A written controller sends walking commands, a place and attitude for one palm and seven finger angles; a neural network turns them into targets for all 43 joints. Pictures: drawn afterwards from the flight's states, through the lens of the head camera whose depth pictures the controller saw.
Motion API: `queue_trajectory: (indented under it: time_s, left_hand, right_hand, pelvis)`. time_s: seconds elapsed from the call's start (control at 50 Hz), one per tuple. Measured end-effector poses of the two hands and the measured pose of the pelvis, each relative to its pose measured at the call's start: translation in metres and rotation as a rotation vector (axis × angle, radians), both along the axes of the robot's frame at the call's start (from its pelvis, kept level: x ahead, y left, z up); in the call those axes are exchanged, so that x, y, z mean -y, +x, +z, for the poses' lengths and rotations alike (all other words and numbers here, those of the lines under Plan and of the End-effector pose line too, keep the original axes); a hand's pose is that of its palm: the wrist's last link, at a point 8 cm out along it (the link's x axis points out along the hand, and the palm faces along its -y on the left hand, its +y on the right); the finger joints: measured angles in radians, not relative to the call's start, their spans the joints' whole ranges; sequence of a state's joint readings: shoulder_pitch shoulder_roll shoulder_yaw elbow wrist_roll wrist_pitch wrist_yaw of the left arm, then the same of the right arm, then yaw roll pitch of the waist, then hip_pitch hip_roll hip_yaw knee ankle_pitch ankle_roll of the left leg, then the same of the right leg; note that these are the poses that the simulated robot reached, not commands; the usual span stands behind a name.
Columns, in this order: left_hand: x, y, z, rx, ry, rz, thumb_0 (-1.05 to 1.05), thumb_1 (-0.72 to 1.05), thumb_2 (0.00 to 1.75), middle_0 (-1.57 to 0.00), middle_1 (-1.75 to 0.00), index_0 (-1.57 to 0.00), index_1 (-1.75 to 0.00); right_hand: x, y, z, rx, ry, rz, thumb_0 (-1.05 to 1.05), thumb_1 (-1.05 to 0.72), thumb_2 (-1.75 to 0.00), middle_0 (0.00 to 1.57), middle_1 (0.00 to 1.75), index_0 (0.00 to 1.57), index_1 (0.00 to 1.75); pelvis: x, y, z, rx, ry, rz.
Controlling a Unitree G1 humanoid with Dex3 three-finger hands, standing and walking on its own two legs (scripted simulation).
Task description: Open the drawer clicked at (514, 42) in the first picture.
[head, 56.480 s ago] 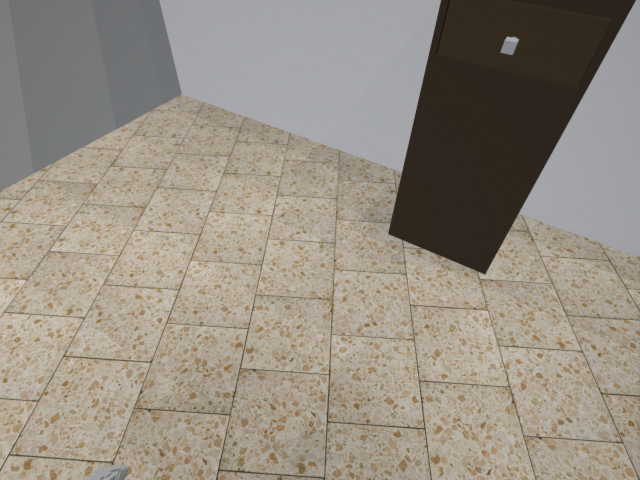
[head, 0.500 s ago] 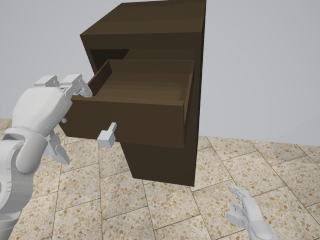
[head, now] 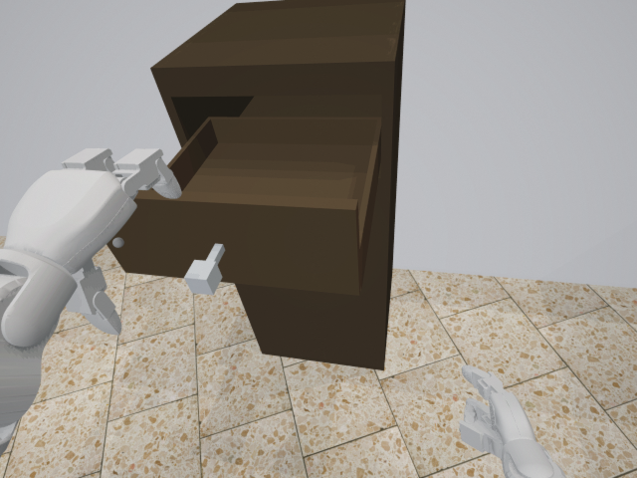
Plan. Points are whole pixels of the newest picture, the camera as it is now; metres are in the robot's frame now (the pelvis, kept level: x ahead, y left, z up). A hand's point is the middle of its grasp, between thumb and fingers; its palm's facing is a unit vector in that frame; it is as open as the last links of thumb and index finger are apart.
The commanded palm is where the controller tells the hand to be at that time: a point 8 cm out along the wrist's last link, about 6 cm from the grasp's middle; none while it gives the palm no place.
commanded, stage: draw the hand back to the body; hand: left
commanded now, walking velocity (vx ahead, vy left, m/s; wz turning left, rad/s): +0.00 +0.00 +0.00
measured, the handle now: (209, 267) +0.34 +0.21 +0.11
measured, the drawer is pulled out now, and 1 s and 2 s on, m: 0.30 0.30 0.30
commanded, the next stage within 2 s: step back with the hand held close in 1.44 s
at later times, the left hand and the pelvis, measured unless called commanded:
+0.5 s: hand (97, 263) +0.21 +0.22 +0.25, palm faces +0.23 -0.30 -0.93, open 13.8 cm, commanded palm +0.17 +0.26 +0.31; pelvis +0.00 +0.00 +0.00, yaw +1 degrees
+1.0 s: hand (86, 203) +0.23 +0.21 +0.30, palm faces +0.49 -0.79 -0.37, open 10.8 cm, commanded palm +0.18 +0.27 +0.30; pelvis +0.03 +0.00 +0.01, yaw -2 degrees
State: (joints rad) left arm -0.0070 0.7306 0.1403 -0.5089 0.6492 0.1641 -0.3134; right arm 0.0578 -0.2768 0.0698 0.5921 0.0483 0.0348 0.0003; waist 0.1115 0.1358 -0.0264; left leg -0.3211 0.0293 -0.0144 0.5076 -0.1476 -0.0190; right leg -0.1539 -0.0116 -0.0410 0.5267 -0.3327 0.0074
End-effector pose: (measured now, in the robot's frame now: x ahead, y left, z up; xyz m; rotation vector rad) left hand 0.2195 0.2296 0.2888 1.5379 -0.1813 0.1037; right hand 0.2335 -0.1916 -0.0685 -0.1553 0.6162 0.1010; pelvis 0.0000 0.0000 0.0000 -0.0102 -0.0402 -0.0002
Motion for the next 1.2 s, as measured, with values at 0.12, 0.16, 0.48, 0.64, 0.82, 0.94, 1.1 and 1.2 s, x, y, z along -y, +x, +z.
queue_trajectory:
  time_s: [0.12,0.16,0.48,0.64,0.82,0.94,1.1,1.2]
  left_hand:
    - [-0.005,-0.01,0.002,0.021,-0.004,0.019,0.0,-0.49,0.3,-0.32,-1.2,-0.32,-1.2]
    - [-0.005,-0.013,0.002,0.021,-0.004,0.021,0.0,-0.49,0.3,-0.32,-1.2,-0.32,-1.2]
    - [-0.01,-0.035,0.003,0.014,-0.104,-0.051,0.0,-0.49,0.3,-0.32,-1.2,-0.32,-1.2]
    - [-0.026,-0.047,0.014,0.531,-0.829,-0.319,0.0,-0.39,0.35,-0.31,-1.13,-0.31,-1.13]
    - [-0.024,-0.035,0.009,0.649,-0.979,-0.329,0.0,-0.13,0.46,-0.28,-0.96,-0.28,-0.96]
    - [-0.019,-0.031,0.018,0.603,-0.884,-0.334,0.0,0.07,0.55,-0.27,-0.83,-0.27,-0.83]
    - [-0.027,-0.032,0.017,0.593,-0.859,-0.242,0.0,0.34,0.67,-0.25,-0.65,-0.25,-0.65]
    - [-0.028,-0.034,0.008,0.583,-0.89,-0.191,0.01,0.52,0.74,-0.24,-0.54,-0.24,-0.54]
  right_hand:
    - [-0.002,0.001,-0.003,-0.007,-0.001,0.01,0.02,-0.91,-0.9,0.2,0.3,0.2,0.3]
    - [-0.004,0.003,-0.004,-0.004,0.002,0.013,0.02,-0.91,-0.9,0.2,0.3,0.2,0.3]
    - [-0.012,0.012,0.006,0.047,0.0,0.02,0.02,-0.91,-0.9,0.2,0.3,0.2,0.3]
    - [-0.002,-0.019,0.009,0.047,-0.055,-0.07,0.01,-0.91,-0.9,0.2,0.3,0.21,0.3]
    - [0.027,-0.049,-0.004,-0.038,-0.105,-0.154,0.02,-0.91,-0.9,0.2,0.3,0.21,0.3]
    - [0.037,-0.045,-0.008,-0.047,-0.09,-0.2,0.02,-0.91,-0.9,0.2,0.3,0.21,0.3]
    - [0.037,-0.022,-0.006,-0.02,-0.052,-0.2,0.02,-0.91,-0.9,0.2,0.3,0.2,0.3]
    - [0.035,-0.009,-0.001,0.004,-0.05,-0.177,0.02,-0.91,-0.9,0.2,0.3,0.2,0.3]
  pelvis:
    - [0.0,0.001,-0.001,-0.001,-0.002,0.008]
    - [0.0,0.001,-0.001,-0.001,-0.002,0.009]
    - [-0.003,0.003,-0.001,0.003,-0.009,0.015]
    - [0.004,0.007,0.003,0.032,-0.012,-0.001]
    - [0.002,0.023,0.006,0.04,-0.001,-0.023]
    - [0.003,0.031,0.007,0.032,0.003,-0.034]
    - [0.007,0.037,0.007,0.023,0.008,-0.033]
    - [0.011,0.039,0.007,0.021,0.01,-0.026]
